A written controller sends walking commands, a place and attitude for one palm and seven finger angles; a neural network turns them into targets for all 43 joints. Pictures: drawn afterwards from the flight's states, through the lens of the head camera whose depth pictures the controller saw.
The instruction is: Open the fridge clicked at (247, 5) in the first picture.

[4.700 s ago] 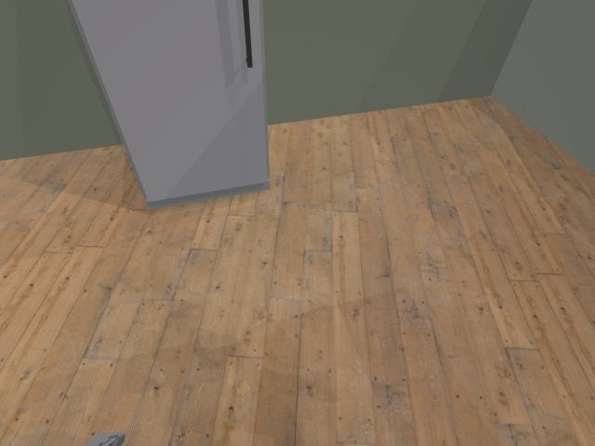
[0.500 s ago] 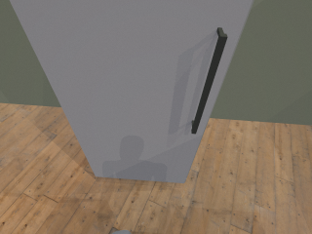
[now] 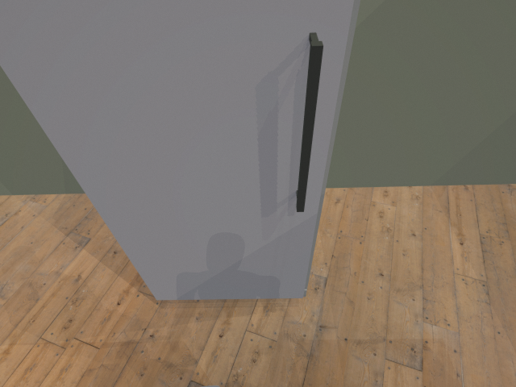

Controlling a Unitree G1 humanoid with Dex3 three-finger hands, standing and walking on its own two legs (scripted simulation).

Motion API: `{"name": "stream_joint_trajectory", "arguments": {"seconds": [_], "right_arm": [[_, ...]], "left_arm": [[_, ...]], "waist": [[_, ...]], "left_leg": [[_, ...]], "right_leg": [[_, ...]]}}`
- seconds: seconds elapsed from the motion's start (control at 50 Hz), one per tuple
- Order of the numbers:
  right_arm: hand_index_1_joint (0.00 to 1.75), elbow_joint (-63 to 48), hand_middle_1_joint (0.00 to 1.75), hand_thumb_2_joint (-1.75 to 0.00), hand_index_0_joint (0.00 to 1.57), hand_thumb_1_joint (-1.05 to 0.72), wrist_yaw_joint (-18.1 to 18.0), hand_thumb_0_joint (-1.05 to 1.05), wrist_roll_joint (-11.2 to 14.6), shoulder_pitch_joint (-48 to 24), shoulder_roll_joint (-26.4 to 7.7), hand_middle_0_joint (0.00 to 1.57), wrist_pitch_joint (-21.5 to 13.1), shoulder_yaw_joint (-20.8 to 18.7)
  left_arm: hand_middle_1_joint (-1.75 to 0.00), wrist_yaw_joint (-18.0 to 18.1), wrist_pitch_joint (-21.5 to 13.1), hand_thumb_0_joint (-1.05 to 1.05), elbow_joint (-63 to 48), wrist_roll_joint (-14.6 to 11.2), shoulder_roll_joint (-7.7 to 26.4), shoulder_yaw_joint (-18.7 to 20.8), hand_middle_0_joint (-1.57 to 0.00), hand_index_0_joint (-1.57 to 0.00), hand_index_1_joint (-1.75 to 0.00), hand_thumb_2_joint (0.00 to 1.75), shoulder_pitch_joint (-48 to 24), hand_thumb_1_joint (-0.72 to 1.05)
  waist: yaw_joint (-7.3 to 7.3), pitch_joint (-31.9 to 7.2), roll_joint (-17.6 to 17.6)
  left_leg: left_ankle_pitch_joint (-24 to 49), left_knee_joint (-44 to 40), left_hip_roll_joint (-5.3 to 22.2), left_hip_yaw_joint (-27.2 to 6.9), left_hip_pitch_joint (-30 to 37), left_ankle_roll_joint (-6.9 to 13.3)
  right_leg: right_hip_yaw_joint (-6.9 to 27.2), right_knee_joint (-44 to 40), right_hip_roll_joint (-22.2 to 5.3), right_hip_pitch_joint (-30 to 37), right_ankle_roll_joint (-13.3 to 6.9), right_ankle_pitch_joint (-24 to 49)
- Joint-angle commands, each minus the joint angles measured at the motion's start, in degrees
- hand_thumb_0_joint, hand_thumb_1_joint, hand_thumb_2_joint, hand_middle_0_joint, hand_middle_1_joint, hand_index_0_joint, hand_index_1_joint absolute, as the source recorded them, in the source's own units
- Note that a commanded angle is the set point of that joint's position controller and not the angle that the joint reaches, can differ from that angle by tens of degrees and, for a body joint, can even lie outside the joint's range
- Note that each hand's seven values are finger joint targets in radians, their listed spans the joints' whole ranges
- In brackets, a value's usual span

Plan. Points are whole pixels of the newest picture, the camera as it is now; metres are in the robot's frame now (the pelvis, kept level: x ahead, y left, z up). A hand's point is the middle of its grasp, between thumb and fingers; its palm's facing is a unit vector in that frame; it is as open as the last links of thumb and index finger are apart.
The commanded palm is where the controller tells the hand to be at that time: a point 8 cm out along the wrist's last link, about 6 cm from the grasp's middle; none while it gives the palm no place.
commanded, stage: come to a stop and stand still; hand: right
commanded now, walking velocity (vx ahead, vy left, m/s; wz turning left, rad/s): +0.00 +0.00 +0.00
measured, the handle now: (305, 139) +0.52 -0.06 +0.11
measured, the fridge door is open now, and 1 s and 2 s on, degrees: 0 0 0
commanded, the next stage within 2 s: look again from close up in 0.96 s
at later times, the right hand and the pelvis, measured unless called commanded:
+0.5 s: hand out of the picture -0.06 -0.16 -0.17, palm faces +0.00 +0.99 -0.16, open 7.4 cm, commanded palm none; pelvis -0.05 +0.00 +0.01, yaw +1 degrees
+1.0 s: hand out of the picture -0.09 -0.15 -0.17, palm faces +0.00 +0.99 -0.17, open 7.4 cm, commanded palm none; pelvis -0.05 +0.00 +0.01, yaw +1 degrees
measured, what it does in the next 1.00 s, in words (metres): steps on the spot: left foot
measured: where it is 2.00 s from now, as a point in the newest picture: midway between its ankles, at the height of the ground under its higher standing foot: outside the picture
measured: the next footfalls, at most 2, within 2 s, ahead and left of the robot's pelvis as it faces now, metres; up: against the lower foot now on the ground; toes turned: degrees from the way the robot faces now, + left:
left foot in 0.26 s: -0.03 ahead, +0.12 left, +0.00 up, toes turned +3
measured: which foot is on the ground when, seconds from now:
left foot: up 0.00-0.24, down 0.26-1.00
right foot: down 0.00-1.00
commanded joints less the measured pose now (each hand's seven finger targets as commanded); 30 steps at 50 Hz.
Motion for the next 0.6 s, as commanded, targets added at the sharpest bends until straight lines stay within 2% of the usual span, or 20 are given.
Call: {"name": "stream_joint_trajectory", "arguments": {"seconds": [0.0, 0.02, 0.06, 0.08, 0.12, 0.14, 0.16, 0.18, 0.2, 0.22, 0.24, 0.26, 0.28, 0.3, 0.32, 0.42, 0.46, 0.58], "right_arm": [[0.3, -2.1, 0.3, -0.9, 0.2, -0.9, 0.4, 0.0, -0.4, 3.6, -2.3, 0.2, -0.5, -0.4], [0.3, -1.1, 0.3, -0.9, 0.2, -0.9, 0.5, 0.0, -0.3, 5.4, -2.0, 0.2, -0.7, -0.2], [0.3, -0.4, 0.3, -0.9, 0.2, -0.9, 0.5, 0.0, -0.1, 6.8, -1.6, 0.2, -1.1, 0.5], [0.3, -0.3, 0.3, -0.9, 0.2, -0.9, 0.6, 0.0, -0.2, 6.5, -1.5, 0.2, -1.5, 0.7], [0.3, -0.3, 0.3, -0.9, 0.2, -0.9, 0.3, 0.0, 0.1, 5.8, -0.9, 0.2, -1.9, 1.4], [0.3, 0.0, 0.3, -0.9, 0.2, -0.9, 0.2, 0.0, 0.2, 6.2, -0.7, 0.2, -2.0, 1.6], [0.3, 0.5, 0.3, -0.9, 0.2, -0.9, 0.0, 0.0, 0.3, 7.4, -0.6, 0.2, -2.2, 1.8], [0.3, 1.5, 0.3, -0.9, 0.2, -0.9, -0.1, 0.0, 0.3, 8.8, -0.7, 0.2, -2.6, 1.9], [0.3, 2.7, 0.3, -0.9, 0.2, -0.9, -0.3, 0.0, 0.4, 11.0, -1.1, 0.2, -3.1, 2.1], [0.3, 3.6, 0.3, -0.9, 0.2, -0.9, -0.6, 0.0, 0.3, 11.4, -2.3, 0.2, -3.5, 2.1], [0.3, 3.7, 0.3, -0.9, 0.2, -0.9, -0.7, 0.0, 0.4, 10.8, -3.0, 0.2, -3.9, 2.3], [0.3, 3.8, 0.3, -0.9, 0.2, -0.9, -0.6, 0.0, 0.6, 10.3, -3.4, 0.2, -4.0, 2.6], [0.3, 4.0, 0.3, -0.9, 0.2, -0.9, -0.6, 0.0, 0.5, 10.0, -3.1, 0.2, -4.1, 2.6], [0.3, 4.4, 0.3, -0.9, 0.2, -0.9, -0.6, 0.0, 0.5, 9.8, -2.4, 0.2, -4.4, 2.7], [0.3, 4.5, 0.3, -0.9, 0.2, -0.9, -0.6, 0.0, 0.6, 9.6, -1.8, 0.2, -4.4, 3.0], [0.3, 4.6, 0.3, -0.9, 0.2, -0.9, -0.7, 0.0, 0.6, 10.3, -1.2, 0.2, -3.8, 3.1], [0.3, 4.9, 0.3, -0.9, 0.2, -0.9, -0.7, 0.0, 0.6, 11.3, -1.0, 0.2, -3.7, 3.1], [0.3, 4.7, 0.3, -0.9, 0.2, -0.9, -0.7, 0.0, 0.6, 12.3, -0.7, 0.2, -3.6, 2.9]], "left_arm": [[-0.3, 1.1, -1.1, 0.0, -3.5, 0.3, 7.3, 0.3, -0.2, -0.2, -0.3, 0.9, -3.5, 0.9], [-0.3, 1.1, -1.2, 0.0, -3.4, 0.1, 7.4, 0.2, -0.2, -0.2, -0.3, 0.9, -3.7, 0.9], [-0.3, 1.1, -1.2, 0.0, -2.6, -0.2, 7.6, 0.3, -0.2, -0.2, -0.3, 0.9, -2.1, 0.9], [-0.3, 1.2, -1.4, 0.0, -1.9, -0.4, 7.3, 0.3, -0.2, -0.2, -0.3, 0.9, -0.9, 0.9], [-0.3, 1.2, -1.6, 0.0, -0.5, -0.4, 7.4, 0.6, -0.2, -0.2, -0.3, 0.9, 1.7, 0.9], [-0.3, 1.1, -1.6, 0.0, 0.1, -0.4, 7.5, 0.7, -0.2, -0.2, -0.3, 0.9, 2.5, 0.9], [-0.3, 1.0, -1.6, 0.0, 0.7, -0.5, 7.6, 0.7, -0.2, -0.2, -0.3, 0.9, 3.2, 0.9], [-0.3, 0.8, -1.7, 0.0, 1.2, -0.8, 7.6, 0.6, -0.2, -0.2, -0.3, 0.9, 2.8, 0.9], [-0.3, 0.8, -1.8, 0.0, 1.5, -1.1, 6.8, 0.4, -0.2, -0.2, -0.3, 0.9, 2.8, 0.9], [-0.3, 0.6, -1.9, 0.0, 1.8, -1.5, 5.2, 0.2, -0.2, -0.2, -0.3, 0.9, 3.1, 0.9], [-0.3, 0.4, -1.9, 0.0, 1.8, -1.7, 4.4, -0.2, -0.2, -0.2, -0.3, 0.9, 2.6, 0.9], [-0.3, 0.2, -1.9, 0.0, 2.0, -1.6, 4.1, -0.4, -0.2, -0.2, -0.3, 0.9, 2.8, 0.9], [-0.3, 0.1, -1.8, 0.0, 2.5, -1.4, 4.0, -0.4, -0.2, -0.2, -0.3, 0.9, 3.0, 0.9], [-0.3, 0.2, -1.7, 0.0, 3.1, -1.1, 4.2, -0.3, -0.2, -0.2, -0.3, 0.9, 2.7, 0.9], [-0.3, 0.2, -1.6, 0.0, 3.5, -1.0, 4.7, -0.4, -0.2, -0.2, -0.3, 0.9, 3.1, 0.9], [-0.3, 0.2, -1.1, 0.0, 5.4, -0.9, 4.3, -1.0, -0.2, -0.2, -0.3, 0.9, 4.5, 0.9], [-0.3, 0.2, -1.0, 0.0, 5.8, -0.8, 4.0, -1.0, -0.2, -0.2, -0.3, 0.9, 4.7, 0.9], [-0.3, 0.3, -0.9, 0.0, 6.6, -0.6, 3.1, -1.0, -0.2, -0.2, -0.3, 0.9, 6.9, 0.9]], "waist": [[-1.69, 3.1, -13.0], [-1.97, 2.3, -11.4], [-1.16, 0.5, -9.2], [-0.59, -0.4, -8.1], [0.97, -2.4, -8.6], [1.18, -2.8, -8.7], [1.09, -3.6, -8.4], [0.3, -3.8, -7.7], [-0.15, -5.1, -6.3], [0.53, -4.5, -2.9], [1.1, -3.0, -1.4], [1.67, -2.7, -2.1], [1.66, -2.3, -1.0], [1.59, -1.8, 3.7], [1.92, -0.8, 5.0], [1.69, 4.9, 0.3], [1.31, 5.5, -1.9], [0.82, 5.5, -3.6]], "left_leg": [[-3.5, 14.8, -1.0, -5.1, 1.2, 0.3], [-2.8, 15.5, -1.2, -5.0, 0.5, 0.1], [-3.0, 12.1, -1.1, -3.9, -0.7, -0.5], [-3.6, 8.8, -0.7, -3.3, -1.4, -0.7], [-5.7, 2.0, -0.3, -2.7, 0.5, -1.1], [-5.8, -2.0, -0.3, -2.6, 2.0, -1.1], [-4.2, -6.5, -0.6, -2.4, 4.0, -1.0], [1.0, -12.8, -0.6, -2.4, 7.2, -0.9], [7.5, -19.2, -0.1, -3.3, 11.2, -0.7], [11.1, -20.8, 2.4, -6.9, 13.6, 0.4], [12.4, -21.0, 4.8, -9.2, 11.6, 1.7], [10.8, -20.9, 5.7, -8.9, 9.4, 2.3], [11.1, -20.3, 4.9, -8.1, 8.8, 2.3], [10.0, -21.0, 4.1, -8.4, 7.6, 2.0], [7.8, -21.7, 4.1, -8.2, 6.2, 1.9], [-2.0, -22.7, 2.8, -7.9, 2.6, 1.6], [-3.6, -22.8, 2.5, -7.8, 2.3, 1.5], [-4.5, -22.5, 2.1, -7.2, 3.6, 1.8]], "right_leg": [[15.0, -25.2, -13.7, -10.1, -5.2, -5.3], [13.2, -24.1, -12.6, -7.7, -5.4, -4.0], [11.6, -22.8, -11.4, -1.2, -5.9, -1.0], [11.3, -21.9, -11.6, 2.8, -6.3, 3.4], [13.0, -20.9, -13.0, 7.2, -7.3, 7.6], [13.4, -20.3, -13.2, 8.2, -7.4, 9.3], [13.4, -19.4, -12.8, 8.9, -7.1, 11.2], [12.1, -17.2, -11.8, 8.4, -6.1, 14.2], [10.6, -15.0, -9.8, 7.4, -4.1, 14.6], [8.4, -13.7, -7.6, 4.7, -1.8, 12.8], [6.7, -13.3, -5.7, 4.9, -0.1, 11.2], [6.5, -14.2, -4.8, 6.4, 0.5, 9.3], [6.3, -14.1, -4.8, 7.0, 0.6, 11.2], [5.6, -13.1, -5.0, 7.6, 0.6, 11.1], [5.5, -13.5, -5.1, 8.4, 0.6, 10.1], [6.4, -16.6, -5.1, 5.4, 0.7, 1.9], [6.7, -17.3, -5.1, 4.3, 0.7, -0.7], [7.4, -17.5, -5.0, 1.3, 0.8, -3.2]]}}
